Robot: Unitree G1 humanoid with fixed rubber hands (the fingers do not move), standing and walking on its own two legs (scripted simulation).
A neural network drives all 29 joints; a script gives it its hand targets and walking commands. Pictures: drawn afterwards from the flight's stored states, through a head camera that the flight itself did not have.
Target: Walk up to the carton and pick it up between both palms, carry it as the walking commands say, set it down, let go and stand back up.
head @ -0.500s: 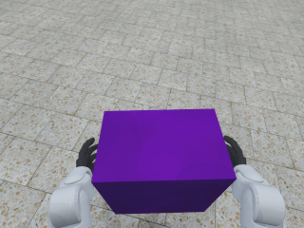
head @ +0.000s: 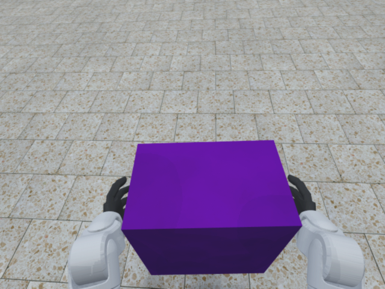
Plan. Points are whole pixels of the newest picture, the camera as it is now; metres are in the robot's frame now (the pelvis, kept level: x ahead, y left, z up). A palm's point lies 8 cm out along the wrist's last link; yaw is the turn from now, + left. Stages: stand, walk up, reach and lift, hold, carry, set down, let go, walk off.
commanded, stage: carry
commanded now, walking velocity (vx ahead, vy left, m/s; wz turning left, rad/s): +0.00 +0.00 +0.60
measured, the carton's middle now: (206, 214) +0.28 -0.01 +0.01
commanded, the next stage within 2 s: none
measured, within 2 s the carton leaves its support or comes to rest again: neither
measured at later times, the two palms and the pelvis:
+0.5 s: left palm (79, 251) +0.20 +0.21 +0.06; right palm (275, 218) +0.23 -0.13 +0.08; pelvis -0.03 +0.01 +0.00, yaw +5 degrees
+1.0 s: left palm out of the picture +0.14 +0.32 +0.05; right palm (199, 215) +0.25 +0.00 +0.06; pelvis -0.04 +0.08 -0.01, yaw +17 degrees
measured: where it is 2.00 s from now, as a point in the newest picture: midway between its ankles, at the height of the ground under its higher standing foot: outside the picture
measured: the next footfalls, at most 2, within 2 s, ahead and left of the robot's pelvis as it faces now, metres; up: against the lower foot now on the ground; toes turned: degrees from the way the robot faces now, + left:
left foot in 0.26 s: +0.03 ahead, +0.09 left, +0.00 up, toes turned +12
right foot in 0.54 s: +0.00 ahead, -0.11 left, +0.00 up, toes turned +0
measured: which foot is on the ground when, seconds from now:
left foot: up 0.00-0.24, down 0.26-0.54, up 0.56-0.78, down 0.80-1.00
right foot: down 0.00-0.28, up 0.30-0.52, down 0.54-0.80, up 0.82-1.00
